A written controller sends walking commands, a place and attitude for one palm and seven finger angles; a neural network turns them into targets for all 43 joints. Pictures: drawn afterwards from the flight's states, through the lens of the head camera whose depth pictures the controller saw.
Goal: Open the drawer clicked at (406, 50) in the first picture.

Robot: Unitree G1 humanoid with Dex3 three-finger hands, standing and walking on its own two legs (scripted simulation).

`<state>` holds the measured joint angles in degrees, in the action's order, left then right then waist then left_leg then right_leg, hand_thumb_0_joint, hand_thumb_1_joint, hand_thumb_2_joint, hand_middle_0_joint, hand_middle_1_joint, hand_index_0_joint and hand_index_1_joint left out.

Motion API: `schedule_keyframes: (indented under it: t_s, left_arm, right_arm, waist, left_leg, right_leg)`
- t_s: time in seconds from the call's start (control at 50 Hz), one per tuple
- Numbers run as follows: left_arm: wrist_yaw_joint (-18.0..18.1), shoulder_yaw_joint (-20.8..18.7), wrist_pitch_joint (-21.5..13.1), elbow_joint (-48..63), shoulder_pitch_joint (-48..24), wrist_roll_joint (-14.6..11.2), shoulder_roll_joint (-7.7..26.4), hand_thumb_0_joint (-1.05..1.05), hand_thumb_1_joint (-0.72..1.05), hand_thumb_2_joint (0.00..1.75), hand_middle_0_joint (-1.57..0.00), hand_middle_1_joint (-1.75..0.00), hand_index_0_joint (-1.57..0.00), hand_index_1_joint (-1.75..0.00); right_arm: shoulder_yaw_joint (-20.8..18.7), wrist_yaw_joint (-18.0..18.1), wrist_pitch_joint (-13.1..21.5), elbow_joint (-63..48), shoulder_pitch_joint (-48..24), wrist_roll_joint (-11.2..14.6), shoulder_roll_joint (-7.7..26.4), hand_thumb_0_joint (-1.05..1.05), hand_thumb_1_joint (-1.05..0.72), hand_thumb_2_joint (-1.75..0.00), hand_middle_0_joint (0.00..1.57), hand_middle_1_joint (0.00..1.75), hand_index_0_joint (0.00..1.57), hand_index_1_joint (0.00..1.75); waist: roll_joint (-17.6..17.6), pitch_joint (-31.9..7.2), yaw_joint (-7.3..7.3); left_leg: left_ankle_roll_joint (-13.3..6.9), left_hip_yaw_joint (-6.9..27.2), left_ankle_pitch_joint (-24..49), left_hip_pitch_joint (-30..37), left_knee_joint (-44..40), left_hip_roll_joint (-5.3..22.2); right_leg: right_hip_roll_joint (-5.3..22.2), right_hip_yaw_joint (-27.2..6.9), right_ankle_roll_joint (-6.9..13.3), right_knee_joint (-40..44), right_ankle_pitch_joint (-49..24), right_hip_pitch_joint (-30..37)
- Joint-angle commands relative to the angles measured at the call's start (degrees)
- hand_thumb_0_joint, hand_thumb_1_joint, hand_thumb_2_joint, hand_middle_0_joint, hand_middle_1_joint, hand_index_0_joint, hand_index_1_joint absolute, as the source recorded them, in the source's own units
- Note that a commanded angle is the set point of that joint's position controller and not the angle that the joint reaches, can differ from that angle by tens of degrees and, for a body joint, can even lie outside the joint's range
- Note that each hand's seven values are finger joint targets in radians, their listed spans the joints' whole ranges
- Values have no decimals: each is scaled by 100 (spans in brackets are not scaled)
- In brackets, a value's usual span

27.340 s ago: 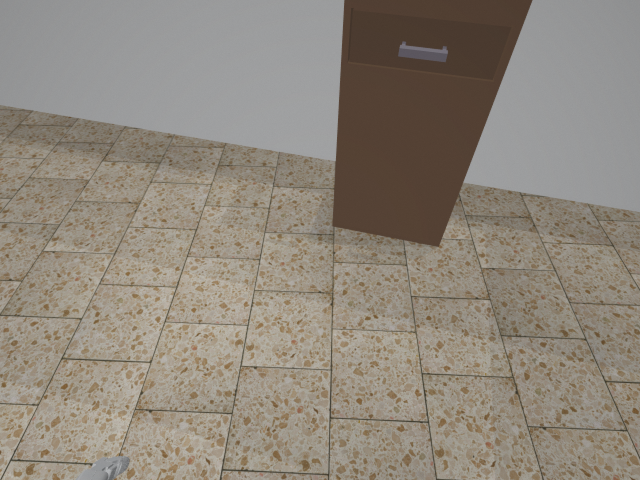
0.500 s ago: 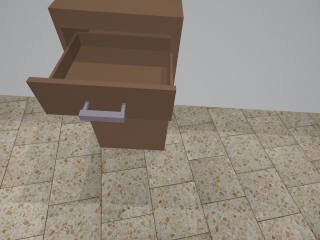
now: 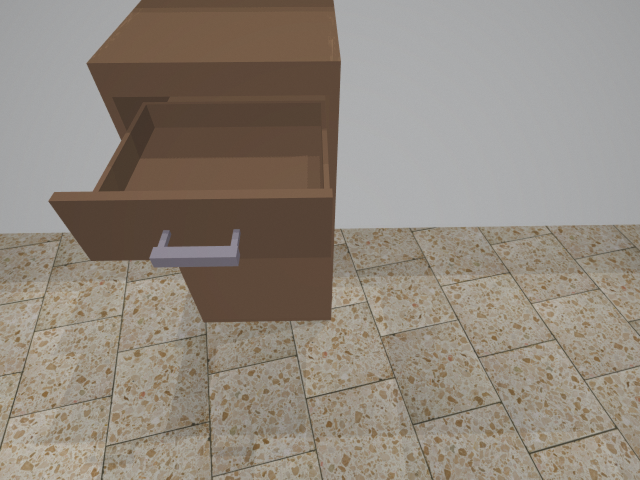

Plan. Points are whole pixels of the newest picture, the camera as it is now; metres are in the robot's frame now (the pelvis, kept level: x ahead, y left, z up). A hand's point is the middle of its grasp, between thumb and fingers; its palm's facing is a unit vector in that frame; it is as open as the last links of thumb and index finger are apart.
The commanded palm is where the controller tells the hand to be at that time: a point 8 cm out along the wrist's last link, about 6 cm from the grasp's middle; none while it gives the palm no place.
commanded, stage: let the arm hang, fingers relaxed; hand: left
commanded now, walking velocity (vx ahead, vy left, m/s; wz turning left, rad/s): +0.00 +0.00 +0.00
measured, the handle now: (198, 246) +0.43 +0.22 +0.02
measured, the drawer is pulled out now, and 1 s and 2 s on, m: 0.29 0.29 0.29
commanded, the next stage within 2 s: look to check the result in 0.22 s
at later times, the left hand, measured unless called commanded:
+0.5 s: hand out of the picture -0.01 +0.16 -0.18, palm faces +0.05 -0.98 -0.18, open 7.4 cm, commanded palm none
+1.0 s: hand out of the picture +0.02 +0.16 -0.17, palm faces +0.05 -0.98 -0.19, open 7.4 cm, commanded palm none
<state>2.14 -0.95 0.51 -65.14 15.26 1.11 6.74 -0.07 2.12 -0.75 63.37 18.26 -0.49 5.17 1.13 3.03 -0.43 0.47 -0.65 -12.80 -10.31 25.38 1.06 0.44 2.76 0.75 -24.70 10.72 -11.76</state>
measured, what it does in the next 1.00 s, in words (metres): stands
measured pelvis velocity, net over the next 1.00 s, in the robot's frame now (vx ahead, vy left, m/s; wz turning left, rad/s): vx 0.01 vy -0.01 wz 0.01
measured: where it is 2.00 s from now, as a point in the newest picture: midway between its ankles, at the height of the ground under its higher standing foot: outside the picture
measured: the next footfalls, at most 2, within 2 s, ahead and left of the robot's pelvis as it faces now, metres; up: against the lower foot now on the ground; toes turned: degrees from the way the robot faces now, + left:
none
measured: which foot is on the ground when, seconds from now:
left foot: down 0.00-1.00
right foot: down 0.00-1.00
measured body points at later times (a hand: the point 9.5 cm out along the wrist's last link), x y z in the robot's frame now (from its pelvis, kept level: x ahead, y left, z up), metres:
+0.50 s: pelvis +0.01 +0.00 +0.00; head +0.03 -0.01 +0.45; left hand -0.01 +0.21 -0.16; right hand -0.03 -0.21 -0.16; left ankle +0.01 +0.13 -0.74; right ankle +0.03 -0.11 -0.74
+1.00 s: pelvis +0.01 -0.01 +0.00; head +0.04 -0.02 +0.45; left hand +0.01 +0.21 -0.16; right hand +0.00 -0.21 -0.16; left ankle +0.01 +0.13 -0.74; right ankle +0.03 -0.11 -0.74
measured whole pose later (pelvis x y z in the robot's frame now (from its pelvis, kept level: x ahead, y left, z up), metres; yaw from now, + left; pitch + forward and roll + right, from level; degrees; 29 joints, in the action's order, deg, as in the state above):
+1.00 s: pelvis +0.01 -0.01 +0.00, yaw +0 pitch -2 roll +0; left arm 1.7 -1.8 -0.1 -65.4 14.2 0.7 7.5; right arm -0.6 2.5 -0.6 63.8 17.1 -0.5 6.4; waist 1.0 4.6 -0.4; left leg 1.4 0.0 -12.8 -8.6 23.2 1.8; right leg -0.3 3.5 1.5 -22.8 11.1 -9.9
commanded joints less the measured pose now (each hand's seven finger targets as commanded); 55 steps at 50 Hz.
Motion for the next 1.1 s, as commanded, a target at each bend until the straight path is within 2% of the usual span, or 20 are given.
schedule_keyframes:
  t_s: [0.0, 0.04, 0.2, 0.34, 0.36, 0.4, 0.5, 0.54, 0.68, 0.74, 0.8, 0.84, 0.86, 0.94, 1.0, 1.08]
  left_arm:
    - [13, -147, -46, 100, 472, -40, 632, 0, 90, 90, -20, -30, -20, -30]
    - [13, -158, -43, 117, 472, -26, 623, 0, 90, 90, -20, -30, -20, -30]
    - [-3, -170, -69, 141, 439, -45, 618, 0, 90, 90, -20, -30, -20, -30]
    - [0, -174, -63, 105, 420, -47, 642, 0, 90, 90, -20, -30, -20, -30]
    - [-4, -169, -57, 86, 400, -49, 632, 0, 90, 90, -20, -30, -20, -30]
    - [-2, -163, -68, 80, 411, -57, 617, 0, 90, 90, -20, -30, -20, -30]
    - [-3, -171, -51, 66, 385, -56, 609, 0, 90, 90, -20, -30, -20, -30]
    - [1, -174, -60, 63, 413, -48, 613, 0, 90, 90, -20, -30, -20, -30]
    - [4, -176, -82, 78, 361, -52, 621, 0, 90, 90, -20, -30, -20, -30]
    - [6, -180, -81, 76, 377, -44, 618, 0, 90, 90, -20, -30, -20, -30]
    - [3, -179, -89, 84, 348, -52, 626, 0, 90, 90, -20, -30, -20, -30]
    - [5, -188, -88, 96, 343, -49, 637, 0, 90, 90, -20, -30, -20, -30]
    - [2, -182, -81, 89, 302, -49, 631, 0, 90, 90, -20, -30, -20, -30]
    - [1, -188, -98, 94, 334, -51, 662, 0, 90, 90, -20, -30, -20, -30]
    - [-1, -187, -97, 87, 285, -59, 675, 0, 90, 90, -20, -30, -20, -30]
    - [-3, -179, -98, 87, 268, -62, 695, 0, 90, 90, -20, -30, -20, -30]
  right_arm:
    - [-120, 27, 53, -33, 558, -30, 484, 0, -90, -90, 20, 30, 20, 30]
    - [-126, 28, 38, -43, 563, -27, 480, 0, -90, -90, 20, 30, 20, 30]
    - [-136, 35, 68, -55, 571, -36, 536, 0, -90, -90, 20, 30, 20, 30]
    - [-129, 43, 52, -34, 543, -17, 551, 0, -90, -90, 20, 30, 20, 30]
    - [-127, 43, 52, -24, 544, -31, 556, 0, -90, -90, 20, 30, 20, 30]
    - [-126, 48, 61, -31, 557, -31, 566, 0, -90, -90, 20, 30, 20, 30]
    - [-131, 51, 63, -26, 537, -32, 571, 0, -90, -90, 20, 30, 20, 30]
    - [-142, 51, 63, -48, 524, -17, 590, 0, -90, -90, 20, 30, 20, 30]
    - [-142, 52, 75, -33, 508, -27, 570, 0, -90, -90, 20, 30, 20, 30]
    - [-149, 50, 62, -42, 445, -15, 567, 0, -90, -90, 20, 30, 20, 30]
    - [-151, 51, 71, -27, 466, -33, 583, 0, -90, -90, 20, 30, 20, 30]
    - [-151, 53, 66, -34, 441, -16, 586, 0, -90, -90, 20, 30, 20, 30]
    - [-148, 53, 72, -26, 448, -32, 606, 0, -90, -90, 20, 30, 20, 30]
    - [-152, 54, 73, -40, 403, -11, 610, 0, -90, -90, 20, 30, 20, 30]
    - [-149, 51, 73, -22, 385, -29, 624, 0, -90, -90, 20, 30, 20, 30]
    - [-144, 52, 66, -9, 376, -31, 637, 0, -90, -90, 20, 30, 20, 30]
  waist:
    - [59, 421, 35]
    - [-54, 515, 34]
    - [-12, 180, 19]
    - [-63, 272, 19]
    - [67, 315, 12]
    - [-38, 218, 8]
    - [82, 295, 21]
    - [-56, 260, 24]
    - [-46, 194, 12]
    - [-17, 326, 24]
    - [-75, 191, 10]
    - [-82, 261, 17]
    - [30, 265, 3]
    - [-149, 210, 30]
    - [6, 172, 17]
    - [-20, 212, 20]
  left_leg:
    - [-212, 340, -48, -402, -562, 354]
    - [-223, 329, -103, -384, -556, 351]
    - [-212, 341, 255, -185, -505, 366]
    - [-198, 326, 224, -156, -538, 384]
    - [-192, 329, 199, -194, -549, 380]
    - [-199, 359, 295, -135, -552, 392]
    - [-198, 383, 164, -209, -629, 403]
    - [-204, 357, 198, -120, -615, 418]
    - [-182, 352, 436, -97, -594, 426]
    - [-180, 326, 304, -83, -602, 405]
    - [-168, 333, 420, -39, -591, 415]
    - [-171, 319, 369, -44, -609, 421]
    - [-163, 344, 372, -85, -624, 422]
    - [-167, 311, 507, -9, -595, 428]
    - [-147, 328, 546, -3, -596, 419]
    - [-142, 324, 570, 4, -589, 416]
  right_leg:
    - [442, -471, 157, 656, 490, -147]
    - [422, -459, 162, 717, 598, -241]
    - [469, -461, 170, 670, 282, -27]
    - [449, -422, 165, 730, 334, -22]
    - [470, -426, 164, 734, 355, -37]
    - [455, -444, 169, 697, 230, 19]
    - [439, -429, 157, 682, 277, 25]
    - [426, -398, 150, 694, 253, -3]
    - [461, -394, 152, 659, -21, 126]
    - [440, -412, 154, 746, 156, 9]
    - [460, -418, 154, 701, 17, 109]
    - [431, -404, 151, 739, 66, 76]
    - [444, -409, 148, 708, 49, 95]
    - [451, -383, 154, 730, -90, 166]
    - [482, -397, 155, 709, -109, 199]
    - [484, -418, 164, 739, -131, 199]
